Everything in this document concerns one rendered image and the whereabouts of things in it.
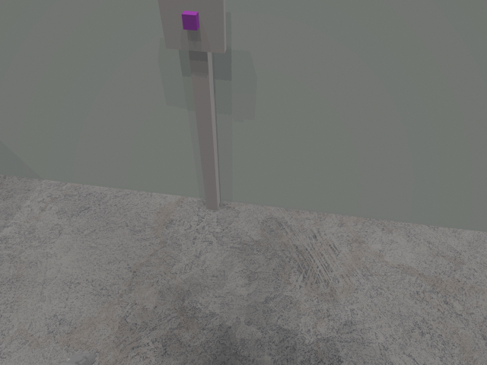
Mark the panel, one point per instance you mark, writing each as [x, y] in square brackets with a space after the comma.
[210, 37]

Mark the button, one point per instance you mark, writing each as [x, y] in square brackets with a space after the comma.
[190, 20]

